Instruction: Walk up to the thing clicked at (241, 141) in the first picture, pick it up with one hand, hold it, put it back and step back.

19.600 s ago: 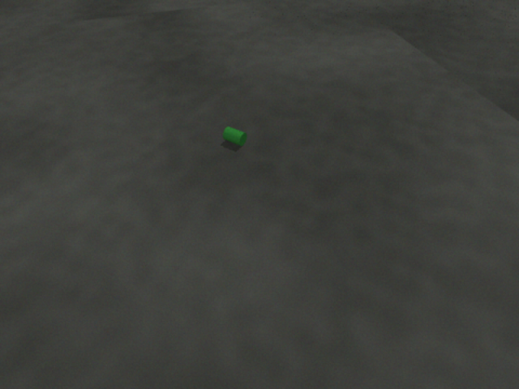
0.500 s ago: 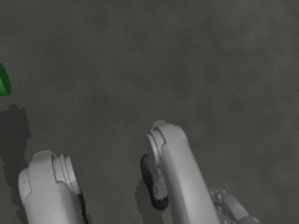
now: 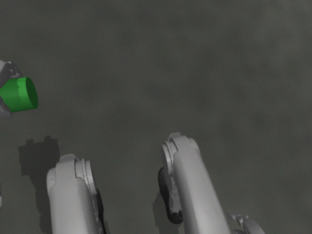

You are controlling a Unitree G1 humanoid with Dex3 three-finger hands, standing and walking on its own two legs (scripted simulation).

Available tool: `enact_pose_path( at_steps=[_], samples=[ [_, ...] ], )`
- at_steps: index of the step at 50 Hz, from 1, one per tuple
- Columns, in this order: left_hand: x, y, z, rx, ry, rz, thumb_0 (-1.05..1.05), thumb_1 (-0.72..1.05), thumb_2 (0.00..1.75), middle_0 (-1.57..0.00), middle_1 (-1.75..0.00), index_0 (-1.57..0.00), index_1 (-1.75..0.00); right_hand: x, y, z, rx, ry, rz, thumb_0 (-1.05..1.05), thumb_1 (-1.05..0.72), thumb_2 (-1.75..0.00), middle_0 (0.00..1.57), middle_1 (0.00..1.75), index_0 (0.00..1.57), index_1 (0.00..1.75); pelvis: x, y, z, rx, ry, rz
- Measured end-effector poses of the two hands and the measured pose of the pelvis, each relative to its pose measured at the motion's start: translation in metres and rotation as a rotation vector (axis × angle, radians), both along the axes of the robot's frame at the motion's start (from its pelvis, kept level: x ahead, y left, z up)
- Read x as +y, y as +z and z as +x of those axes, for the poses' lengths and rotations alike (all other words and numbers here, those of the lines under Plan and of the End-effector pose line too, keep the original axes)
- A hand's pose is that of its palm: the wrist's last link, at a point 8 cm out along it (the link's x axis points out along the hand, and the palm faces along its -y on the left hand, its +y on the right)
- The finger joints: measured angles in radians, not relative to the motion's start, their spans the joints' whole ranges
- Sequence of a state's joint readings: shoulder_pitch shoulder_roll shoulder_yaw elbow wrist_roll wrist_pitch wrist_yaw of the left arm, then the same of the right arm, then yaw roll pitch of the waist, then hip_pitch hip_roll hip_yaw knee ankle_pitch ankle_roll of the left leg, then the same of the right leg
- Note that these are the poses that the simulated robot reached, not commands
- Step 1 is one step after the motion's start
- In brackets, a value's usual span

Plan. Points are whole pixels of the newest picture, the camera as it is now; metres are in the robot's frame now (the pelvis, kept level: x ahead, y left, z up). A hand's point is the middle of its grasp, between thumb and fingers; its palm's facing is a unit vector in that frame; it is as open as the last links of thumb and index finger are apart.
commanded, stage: lift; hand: left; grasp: from above
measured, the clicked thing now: (5, 96) +0.48 +0.31 -0.16
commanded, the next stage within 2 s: hold in 1.30 s
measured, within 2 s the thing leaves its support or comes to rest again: neither
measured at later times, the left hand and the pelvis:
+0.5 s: hand out of the picture +0.40 +0.28 +0.07, palm faces -0.44 -0.10 -0.89, open 10.5 cm; pelvis +0.00 -0.01 +0.14, yaw +4 degrees
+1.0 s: hand out of the picture +0.34 +0.25 +0.23, palm faces -0.46 -0.10 -0.88, open 10.5 cm; pelvis +0.03 -0.01 +0.30, yaw +6 degrees
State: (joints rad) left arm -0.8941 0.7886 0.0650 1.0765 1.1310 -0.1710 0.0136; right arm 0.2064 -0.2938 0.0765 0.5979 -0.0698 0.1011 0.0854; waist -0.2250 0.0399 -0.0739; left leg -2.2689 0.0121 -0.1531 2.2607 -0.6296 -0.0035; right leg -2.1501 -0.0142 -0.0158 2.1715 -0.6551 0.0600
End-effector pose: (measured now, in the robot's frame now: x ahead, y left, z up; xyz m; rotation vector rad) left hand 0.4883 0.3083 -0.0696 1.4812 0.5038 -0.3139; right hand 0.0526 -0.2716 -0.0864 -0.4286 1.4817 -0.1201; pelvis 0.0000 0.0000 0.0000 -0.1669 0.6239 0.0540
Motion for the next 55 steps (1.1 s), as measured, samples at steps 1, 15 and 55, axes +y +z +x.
enact_pose_path(
  at_steps=[1,15,55],
  samples=[
    [0.001,0.006,-0.003,-0.003,-0.001,-0.004,0.00,0.03,0.23,-0.74,-0.39,-0.75,-0.35,0.000,0.002,0.003,-0.008,-0.001,0.001,0.00,-0.92,-0.90,0.21,0.30,0.20,0.30,0.000,0.003,0.000,0.002,0.002,0.003],
    [0.002,0.103,-0.051,-0.029,-0.009,-0.015,0.00,0.02,0.27,-0.72,-0.41,-0.73,-0.37,0.006,0.049,0.058,-0.174,0.010,0.043,0.01,-0.91,-0.90,0.20,0.30,0.20,0.30,-0.002,0.068,0.001,-0.027,0.022,0.039],
    [-0.059,0.378,-0.134,-0.066,0.022,-0.007,0.00,0.01,0.31,-0.70,-0.45,-0.71,-0.41,0.004,0.296,0.100,-0.429,-0.076,0.096,0.01,-0.90,-0.89,0.20,0.30,0.20,0.30,-0.012,0.323,0.042,-0.385,0.044,0.152]
  ],
)
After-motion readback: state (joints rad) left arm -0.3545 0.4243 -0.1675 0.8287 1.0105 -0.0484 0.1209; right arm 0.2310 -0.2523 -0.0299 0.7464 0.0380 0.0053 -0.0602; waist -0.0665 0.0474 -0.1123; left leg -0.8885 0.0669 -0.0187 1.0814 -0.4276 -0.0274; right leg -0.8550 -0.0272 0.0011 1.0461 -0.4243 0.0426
